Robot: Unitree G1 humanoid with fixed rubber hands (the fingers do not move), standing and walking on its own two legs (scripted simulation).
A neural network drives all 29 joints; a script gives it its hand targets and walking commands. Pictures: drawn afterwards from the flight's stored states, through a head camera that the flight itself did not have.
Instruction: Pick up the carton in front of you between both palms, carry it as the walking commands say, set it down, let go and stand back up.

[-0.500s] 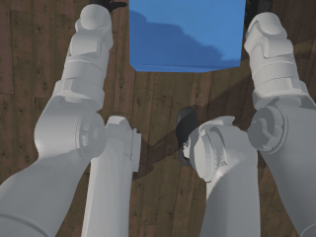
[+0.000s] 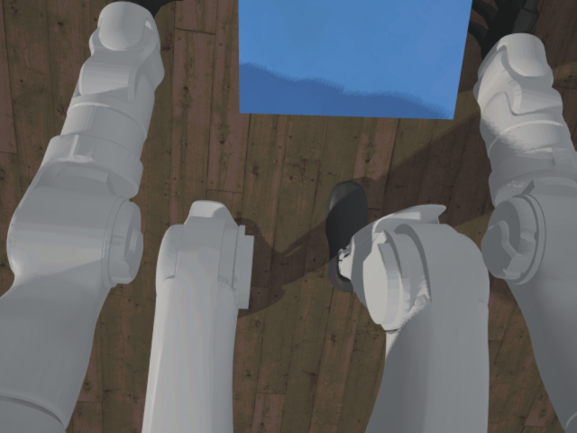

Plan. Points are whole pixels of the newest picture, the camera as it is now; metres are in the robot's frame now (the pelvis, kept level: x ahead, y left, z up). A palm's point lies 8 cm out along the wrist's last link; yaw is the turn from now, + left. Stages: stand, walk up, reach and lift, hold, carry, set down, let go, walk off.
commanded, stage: set down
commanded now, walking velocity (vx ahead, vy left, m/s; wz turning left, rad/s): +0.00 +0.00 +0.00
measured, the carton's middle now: (332, 30) +0.51 -0.07 -0.25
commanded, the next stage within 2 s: let go in 1.06 s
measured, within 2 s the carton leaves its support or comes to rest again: neither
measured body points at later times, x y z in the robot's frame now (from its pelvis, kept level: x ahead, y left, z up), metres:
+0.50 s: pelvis +0.01 -0.01 +0.09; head +0.33 -0.03 +0.41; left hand +0.55 +0.13 -0.03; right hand +0.51 -0.25 -0.04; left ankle +0.08 +0.11 -0.34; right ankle +0.15 -0.12 -0.34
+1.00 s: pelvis +0.04 -0.01 +0.22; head +0.34 -0.03 +0.56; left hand +0.55 +0.14 +0.10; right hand +0.51 -0.26 +0.11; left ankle +0.08 +0.11 -0.34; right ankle +0.15 -0.12 -0.34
